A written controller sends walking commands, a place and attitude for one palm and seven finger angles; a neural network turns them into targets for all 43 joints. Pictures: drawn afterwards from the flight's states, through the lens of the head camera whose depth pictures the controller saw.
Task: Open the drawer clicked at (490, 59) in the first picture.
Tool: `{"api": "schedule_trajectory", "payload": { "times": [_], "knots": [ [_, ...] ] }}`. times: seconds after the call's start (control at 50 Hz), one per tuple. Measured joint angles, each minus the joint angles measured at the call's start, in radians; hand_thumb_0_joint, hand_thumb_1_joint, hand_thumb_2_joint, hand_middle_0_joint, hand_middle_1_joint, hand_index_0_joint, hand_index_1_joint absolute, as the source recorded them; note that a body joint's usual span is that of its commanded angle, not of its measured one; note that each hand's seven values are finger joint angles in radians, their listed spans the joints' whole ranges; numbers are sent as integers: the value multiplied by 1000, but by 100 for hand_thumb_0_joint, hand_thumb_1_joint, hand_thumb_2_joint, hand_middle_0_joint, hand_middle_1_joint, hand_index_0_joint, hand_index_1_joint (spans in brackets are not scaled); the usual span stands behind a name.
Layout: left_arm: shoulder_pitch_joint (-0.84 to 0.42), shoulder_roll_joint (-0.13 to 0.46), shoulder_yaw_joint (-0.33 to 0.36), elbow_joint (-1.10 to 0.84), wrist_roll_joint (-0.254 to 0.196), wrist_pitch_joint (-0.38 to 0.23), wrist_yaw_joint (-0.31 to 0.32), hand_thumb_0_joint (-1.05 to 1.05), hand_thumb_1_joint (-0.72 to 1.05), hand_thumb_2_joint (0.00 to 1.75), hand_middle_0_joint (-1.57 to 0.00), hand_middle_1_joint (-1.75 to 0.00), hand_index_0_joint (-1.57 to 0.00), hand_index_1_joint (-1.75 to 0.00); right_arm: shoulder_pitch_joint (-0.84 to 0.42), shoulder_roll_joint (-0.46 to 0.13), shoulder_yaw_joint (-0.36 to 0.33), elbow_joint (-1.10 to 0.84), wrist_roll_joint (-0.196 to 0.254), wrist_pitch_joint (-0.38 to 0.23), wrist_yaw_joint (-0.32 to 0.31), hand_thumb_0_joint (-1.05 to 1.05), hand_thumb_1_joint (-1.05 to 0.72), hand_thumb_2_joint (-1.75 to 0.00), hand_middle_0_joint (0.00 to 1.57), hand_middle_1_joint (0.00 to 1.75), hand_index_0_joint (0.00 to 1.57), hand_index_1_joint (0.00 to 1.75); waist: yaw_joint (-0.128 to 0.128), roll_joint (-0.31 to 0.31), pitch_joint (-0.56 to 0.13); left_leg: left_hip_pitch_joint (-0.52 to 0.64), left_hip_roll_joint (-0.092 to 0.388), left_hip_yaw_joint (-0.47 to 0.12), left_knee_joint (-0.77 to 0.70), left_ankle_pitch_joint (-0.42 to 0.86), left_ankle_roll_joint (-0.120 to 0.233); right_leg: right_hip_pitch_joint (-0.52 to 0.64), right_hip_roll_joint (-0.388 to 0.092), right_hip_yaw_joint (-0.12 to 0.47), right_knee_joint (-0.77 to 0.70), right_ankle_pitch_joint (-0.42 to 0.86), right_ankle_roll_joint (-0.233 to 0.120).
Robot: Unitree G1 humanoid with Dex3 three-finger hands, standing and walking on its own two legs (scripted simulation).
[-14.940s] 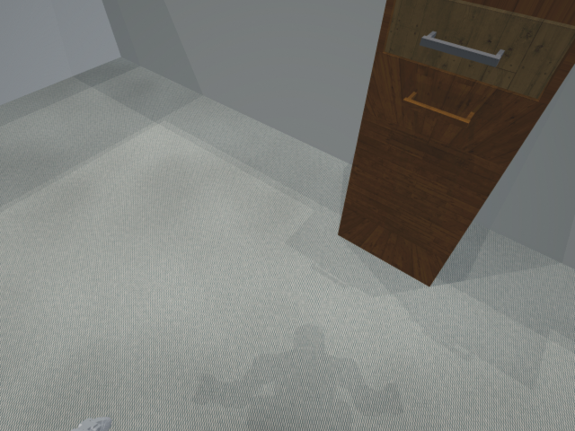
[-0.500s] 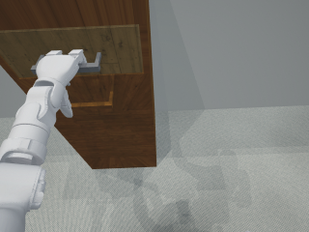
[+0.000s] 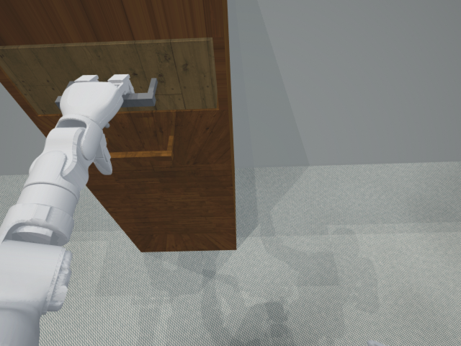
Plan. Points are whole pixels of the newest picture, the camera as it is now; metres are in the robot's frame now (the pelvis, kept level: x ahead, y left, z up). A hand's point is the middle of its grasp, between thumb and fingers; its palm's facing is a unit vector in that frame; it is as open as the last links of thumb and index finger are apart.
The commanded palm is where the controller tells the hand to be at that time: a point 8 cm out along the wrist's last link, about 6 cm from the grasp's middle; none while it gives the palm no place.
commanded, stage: close the thumb around the handle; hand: left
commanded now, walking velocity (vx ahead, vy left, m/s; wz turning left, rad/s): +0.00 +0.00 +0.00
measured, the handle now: (109, 93) +0.53 +0.24 +0.14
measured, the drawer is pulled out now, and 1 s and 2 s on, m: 0.00 0.01 0.10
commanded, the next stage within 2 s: pull the drawer open in 0.64 s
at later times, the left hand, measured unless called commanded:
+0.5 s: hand (101, 125) +0.47 +0.25 +0.12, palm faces +0.00 +0.00 -1.00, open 6.5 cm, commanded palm +0.44 +0.25 +0.18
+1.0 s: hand (101, 129) +0.46 +0.25 +0.12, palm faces +0.01 -0.01 -1.00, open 5.5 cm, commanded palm +0.41 +0.25 +0.18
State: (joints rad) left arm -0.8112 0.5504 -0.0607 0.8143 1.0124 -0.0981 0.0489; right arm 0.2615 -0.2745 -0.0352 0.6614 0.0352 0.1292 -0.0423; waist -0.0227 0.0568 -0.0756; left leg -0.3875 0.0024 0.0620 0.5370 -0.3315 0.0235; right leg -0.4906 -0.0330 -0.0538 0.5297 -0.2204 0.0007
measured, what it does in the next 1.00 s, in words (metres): stands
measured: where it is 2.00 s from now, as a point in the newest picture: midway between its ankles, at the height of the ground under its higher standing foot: outside the picture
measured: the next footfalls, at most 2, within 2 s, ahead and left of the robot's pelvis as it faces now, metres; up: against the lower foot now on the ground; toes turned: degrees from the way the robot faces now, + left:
none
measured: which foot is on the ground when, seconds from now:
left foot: down 0.00-1.00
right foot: down 0.00-1.00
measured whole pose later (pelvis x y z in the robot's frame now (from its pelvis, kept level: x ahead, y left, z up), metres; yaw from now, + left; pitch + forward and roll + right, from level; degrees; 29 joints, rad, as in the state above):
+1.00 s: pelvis +0.01 +0.01 +0.00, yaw -1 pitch +11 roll -1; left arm -0.64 0.56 -0.03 0.60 0.97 -0.04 0.02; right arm 0.26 -0.27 -0.04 0.64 0.04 0.14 -0.02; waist -0.01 0.07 -0.08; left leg -0.36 0.00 0.08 0.52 -0.35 0.03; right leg -0.46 -0.03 -0.04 0.50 -0.22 0.01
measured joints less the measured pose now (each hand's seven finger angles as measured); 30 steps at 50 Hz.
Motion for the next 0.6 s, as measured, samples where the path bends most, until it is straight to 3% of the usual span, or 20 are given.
{"api": "schedule_trajectory", "payload": {
  "times": [0.16,0.34,0.5,0.6],
  "knots": [
    [9,16,29,15,3,-15,14,0,-28,39,-33,-122,-33,-122,3,2,5,2,-1,0,-3,1,-90,-90,20,30,20,30,-5,-1,1,-1,4,5,0,0,-1,-4,5,5,-1,2,-1],
    [0,41,35,30,3,-26,0,0,16,58,-36,-127,-36,-127,19,-3,-1,4,1,-4,-11,1,-90,-90,20,30,20,30,-9,-4,5,-11,5,4,4,-2,-1,-11,6,4,-2,4,-1],
    [18,31,33,-5,-3,-22,1,0,58,76,-38,-131,-38,-130,30,-7,-11,11,-1,0,-3,1,-90,-90,20,30,20,30,-5,0,-2,-12,3,5,6,-8,3,-10,4,6,-4,0,3],
    [26,24,27,-17,-7,-11,5,0,75,84,-39,-133,-39,-132,26,-3,-8,10,2,3,1,1,-90,-90,20,30,20,30,-5,-1,-3,-8,2,6,5,-10,5,-5,3,7,-5,-2,6]
  ]
}}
